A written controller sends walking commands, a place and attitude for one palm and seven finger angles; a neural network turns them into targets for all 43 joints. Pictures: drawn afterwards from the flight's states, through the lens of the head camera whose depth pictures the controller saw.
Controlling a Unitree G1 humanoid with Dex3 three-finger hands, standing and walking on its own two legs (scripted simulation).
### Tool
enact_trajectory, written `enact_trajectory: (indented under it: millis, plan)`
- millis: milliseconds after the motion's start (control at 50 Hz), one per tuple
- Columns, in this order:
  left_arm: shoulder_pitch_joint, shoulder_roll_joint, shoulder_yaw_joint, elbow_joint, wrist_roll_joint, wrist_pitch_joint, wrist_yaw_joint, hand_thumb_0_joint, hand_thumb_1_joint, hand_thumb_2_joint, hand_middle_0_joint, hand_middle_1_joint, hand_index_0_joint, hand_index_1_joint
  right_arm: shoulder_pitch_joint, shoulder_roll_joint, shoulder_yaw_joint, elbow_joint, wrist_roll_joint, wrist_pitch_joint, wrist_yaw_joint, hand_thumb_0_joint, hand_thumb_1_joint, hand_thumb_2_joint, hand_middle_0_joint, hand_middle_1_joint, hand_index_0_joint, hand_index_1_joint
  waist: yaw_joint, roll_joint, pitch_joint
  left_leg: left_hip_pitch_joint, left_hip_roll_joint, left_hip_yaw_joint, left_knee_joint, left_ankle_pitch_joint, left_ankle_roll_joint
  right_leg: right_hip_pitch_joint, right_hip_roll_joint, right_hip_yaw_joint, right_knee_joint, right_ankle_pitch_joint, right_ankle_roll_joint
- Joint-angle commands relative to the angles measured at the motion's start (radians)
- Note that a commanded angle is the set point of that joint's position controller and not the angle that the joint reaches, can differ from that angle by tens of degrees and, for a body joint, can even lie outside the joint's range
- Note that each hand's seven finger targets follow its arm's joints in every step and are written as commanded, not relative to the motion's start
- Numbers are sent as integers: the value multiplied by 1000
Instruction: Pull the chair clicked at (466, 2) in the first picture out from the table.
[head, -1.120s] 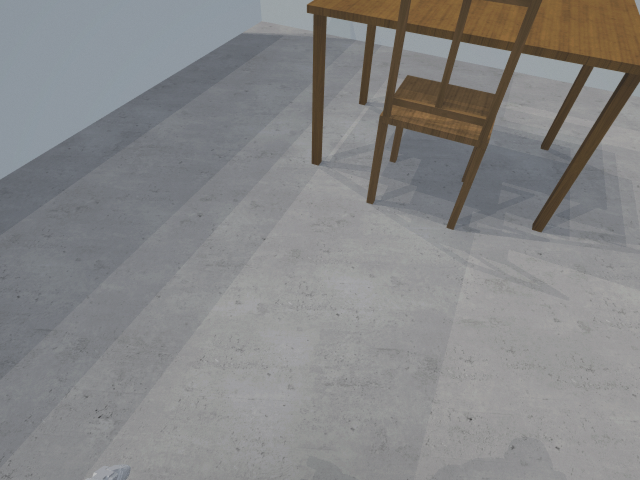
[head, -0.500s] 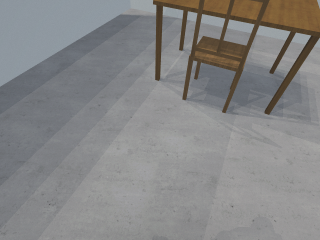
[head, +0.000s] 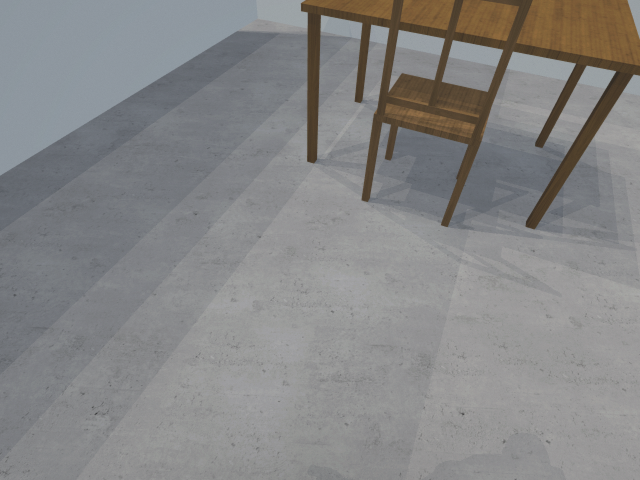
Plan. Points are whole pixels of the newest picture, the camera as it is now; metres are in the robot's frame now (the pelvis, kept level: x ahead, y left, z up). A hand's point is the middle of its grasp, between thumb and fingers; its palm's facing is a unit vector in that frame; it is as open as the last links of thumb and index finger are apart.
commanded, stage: look at it before walking up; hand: left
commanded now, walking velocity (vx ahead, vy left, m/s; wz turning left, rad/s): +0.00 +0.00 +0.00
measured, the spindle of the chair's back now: (444, 56) +1.39 -0.35 -0.06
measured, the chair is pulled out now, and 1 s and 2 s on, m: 0.00 0.00 0.00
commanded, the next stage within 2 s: walk to a spot facing it in 0.32 s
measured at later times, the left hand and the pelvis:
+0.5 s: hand out of the picture +0.08 +0.24 -0.16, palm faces -0.02 -0.94 -0.33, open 7.4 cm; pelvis +0.01 +0.00 +0.00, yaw -1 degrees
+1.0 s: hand out of the picture +0.09 +0.12 -0.16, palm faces -0.15 -0.97 -0.17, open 7.4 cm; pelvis +0.14 -0.06 +0.00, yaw -14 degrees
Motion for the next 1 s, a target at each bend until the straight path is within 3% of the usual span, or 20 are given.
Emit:
enact_trajectory:
  millis: [0,400,440,480,520,560,580,600,640,660,680,700,720,740,760,780,800,820,880,980]
  plan:
    - [-40,207,38,-62,2,-16,12,0,900,900,-200,-300,-200,-300,-49,-213,-44,-63,-1,-27,-10,0,-900,-900,200,300,200,300,5,11,-62,6,128,-107,-71,126,24,4,-101,87,-63,107,-42]
    - [-26,206,38,-50,1,-17,13,0,900,900,-200,-300,-200,-300,-49,-216,-40,-57,1,-29,-14,0,-900,-900,200,300,200,300,8,12,-79,42,134,-98,-74,192,22,30,-103,81,-63,176,-40]
    - [33,97,18,-29,2,5,15,0,900,900,-200,-300,-200,-300,15,-104,-16,-33,-7,-13,-11,0,-900,-900,200,300,200,300,5,5,-79,50,132,-60,-49,59,3,3,-84,88,-45,53,-31]
    - [54,91,23,-41,9,22,4,0,900,900,-200,-300,-200,-300,45,-105,-25,-40,-14,-1,-9,0,-900,-900,200,300,200,300,4,21,-10,10,139,-64,-61,-189,12,-84,-55,100,-35,-180,-40]
    - [68,94,35,-69,14,29,-11,0,900,900,-200,-300,-200,-300,56,-132,-40,-61,-17,4,-8,0,-900,-900,200,300,200,300,5,53,72,-40,167,-96,-100,-388,33,-176,-17,97,10,-296,-48]
    - [90,78,43,-98,15,25,-21,0,900,900,-200,-300,-200,-300,90,-171,-60,-78,-15,1,-9,0,-900,-900,200,300,200,300,-4,113,89,-9,245,-182,-143,-471,81,-264,32,42,154,-278,-45]
    - [92,53,47,-112,14,21,-25,0,900,900,-200,-300,-200,-300,102,-182,-72,-85,-14,-5,-12,0,-900,-900,200,300,200,300,-7,161,99,7,307,-222,-171,-460,115,-299,47,-15,259,-227,-37]
    - [71,36,52,-132,15,17,-29,0,900,900,-200,-300,-200,-300,120,-179,-80,-89,-13,-13,-12,0,-900,-900,200,300,200,300,-16,176,96,31,352,-230,-182,-386,147,-331,23,-34,332,-242,-30]
    - [60,18,57,-158,15,4,-35,0,900,900,-200,-300,-200,-300,139,-157,-81,-95,-16,-25,-13,0,-900,-900,200,300,200,300,-18,164,83,70,361,-174,-131,-189,159,-346,-14,-35,333,-274,-27]
    - [95,7,60,-151,13,-1,-38,0,900,900,-200,-300,-200,-300,122,-148,-82,-101,-16,-26,-13,0,-900,-900,200,300,200,300,2,144,66,50,352,-117,-77,-116,141,-287,-20,-54,292,-254,-28]
    - [163,-8,64,-130,14,-5,-39,0,900,900,-200,-300,-200,-300,99,-133,-80,-107,-17,-25,-14,0,-900,-900,200,300,200,300,37,125,47,-18,314,-39,14,-75,108,-156,-11,-81,214,-192,-31]
    - [277,-2,72,-94,18,-13,-36,0,900,900,-200,-300,-200,-300,81,-107,-74,-114,-16,-25,-12,0,-900,-900,200,300,200,300,89,50,12,-124,242,39,201,-74,62,30,10,-76,87,-101,-45]
    - [409,97,93,-53,25,-31,-22,0,900,900,-200,-300,-200,-300,63,-31,-59,-149,-4,-29,-6,0,-900,-900,200,300,200,300,133,-239,-28,-384,118,161,534,-194,-4,231,-187,270,-83,-157,-118]
    - [512,159,103,-31,9,-38,-5,0,900,900,-200,-300,-200,-300,-25,3,-45,-210,-8,-44,3,0,-900,-900,200,300,200,300,164,-357,-7,-585,40,126,730,-388,-22,277,-351,599,-187,-7,-205]
    - [521,140,100,-29,1,-43,9,0,900,900,-200,-300,-200,-300,-36,-30,-53,-213,-10,-50,0,0,-900,-900,200,300,200,300,153,-248,-10,-612,78,33,789,-342,-14,290,-360,597,-169,65,-239]
    - [475,95,92,-33,4,-46,11,0,900,900,-200,-300,-200,-300,-65,-19,-56,-204,-11,-53,2,0,-900,-900,200,300,200,300,142,-204,55,-627,113,20,813,-270,-11,219,-327,535,-163,103,-252]
    - [425,57,82,-47,8,-46,12,0,900,900,-200,-300,-200,-300,-57,-3,-58,-194,-12,-51,2,0,-900,-900,200,300,200,300,106,-91,80,-617,130,11,814,-218,-19,168,-315,492,-161,68,-266]
    - [384,34,74,-61,11,-47,11,0,900,900,-200,-300,-200,-300,-38,12,-59,-183,-16,-46,6,0,-900,-900,200,300,200,300,76,-27,86,-583,136,13,796,-167,-29,115,-282,419,-163,71,-252]
    - [347,4,68,-65,11,-64,10,0,900,900,-200,-300,-200,-300,36,54,-63,-157,-16,-25,17,0,-900,-900,200,300,200,300,16,-26,72,-524,132,43,745,-28,-53,39,-204,252,-199,123,-204]
    - [404,-41,62,-24,11,-80,22,0,900,900,-200,-300,-200,-300,-12,76,-64,-188,-12,-26,27,0,-900,-900,200,300,200,300,24,-104,76,-583,124,70,636,80,-59,116,-156,174,-197,308,-181]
